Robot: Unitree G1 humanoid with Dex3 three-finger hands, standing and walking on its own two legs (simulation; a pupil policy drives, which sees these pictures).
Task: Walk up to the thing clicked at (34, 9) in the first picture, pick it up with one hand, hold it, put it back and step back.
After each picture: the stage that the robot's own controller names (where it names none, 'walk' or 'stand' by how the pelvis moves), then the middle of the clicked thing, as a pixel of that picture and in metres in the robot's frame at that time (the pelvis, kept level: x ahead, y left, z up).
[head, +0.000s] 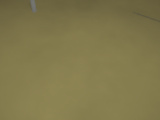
stand; (33, 4) +2.33 +0.66 -0.66
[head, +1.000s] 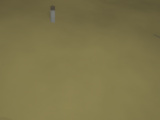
walk; (52, 14) +2.22 +0.30 -0.62
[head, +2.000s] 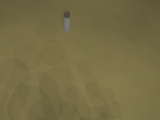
walk; (66, 22) +1.58 +0.09 -0.64
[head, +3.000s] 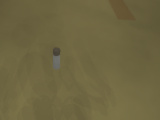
walk; (56, 58) +1.08 +0.13 -0.65
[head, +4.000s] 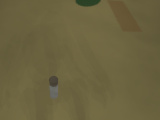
walk; (53, 88) +0.73 +0.12 -0.65
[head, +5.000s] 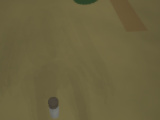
stand; (54, 108) +0.51 +0.12 -0.64
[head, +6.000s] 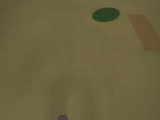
stand; out of the picture +0.45 +0.09 -0.65
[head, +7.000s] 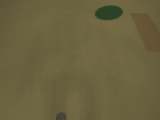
stand; out of the picture +0.45 +0.09 -0.65
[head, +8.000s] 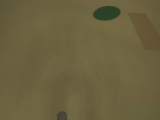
stand; out of the picture +0.47 +0.10 -0.66
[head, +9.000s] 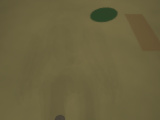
stand; out of the picture +0.45 +0.11 -0.66
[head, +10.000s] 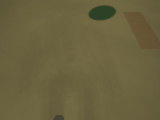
stand; out of the picture +0.44 +0.12 -0.66
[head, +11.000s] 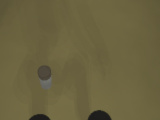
go down; (45, 78) +0.49 +0.12 -0.45
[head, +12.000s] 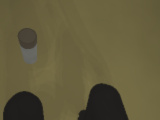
go down; (29, 48) +0.54 +0.15 -0.28
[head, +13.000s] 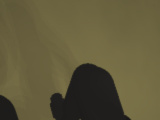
close in; out of the picture +0.53 +0.20 -0.18
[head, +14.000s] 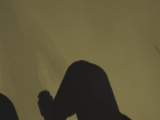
close; out of the picture +0.53 +0.22 -0.18
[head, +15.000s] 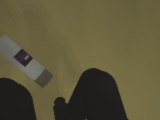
lift; (24, 62) +0.43 +0.07 -0.29
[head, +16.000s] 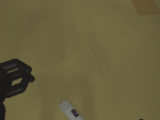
hold; (74, 117) +0.38 -0.02 -0.60
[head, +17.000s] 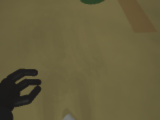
hold; out of the picture +0.37 -0.03 -0.69
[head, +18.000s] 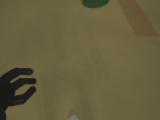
stand; out of the picture +0.38 -0.07 -0.70
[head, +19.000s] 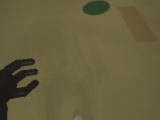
stand; out of the picture +0.42 -0.10 -0.71
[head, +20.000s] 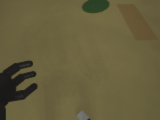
stand; out of the picture +0.44 -0.13 -0.71
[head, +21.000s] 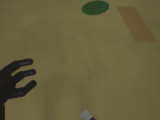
stand; out of the picture +0.46 -0.16 -0.71
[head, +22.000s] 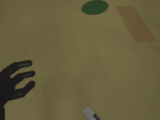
stand; out of the picture +0.49 -0.19 -0.71
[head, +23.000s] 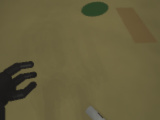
stand; out of the picture +0.50 -0.21 -0.71
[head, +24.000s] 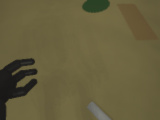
stand; (101, 115) +0.51 -0.22 -0.71
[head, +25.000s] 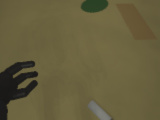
stand; (101, 114) +0.53 -0.23 -0.71
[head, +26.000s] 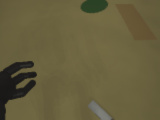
stand; (101, 114) +0.53 -0.23 -0.71
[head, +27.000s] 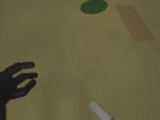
stand; (101, 114) +0.54 -0.24 -0.71
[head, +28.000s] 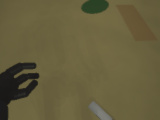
stand; (102, 115) +0.53 -0.24 -0.71
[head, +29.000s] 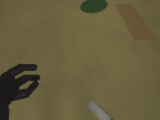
close; (101, 114) +0.53 -0.23 -0.71
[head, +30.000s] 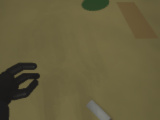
close; (100, 114) +0.52 -0.22 -0.71
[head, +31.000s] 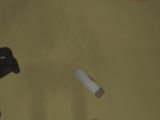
crouch; (89, 83) +0.54 -0.20 -0.60
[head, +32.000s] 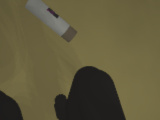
lower; (52, 20) +0.61 -0.11 -0.28
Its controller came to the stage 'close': yes
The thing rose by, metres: 0.00
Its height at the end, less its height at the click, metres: -0.09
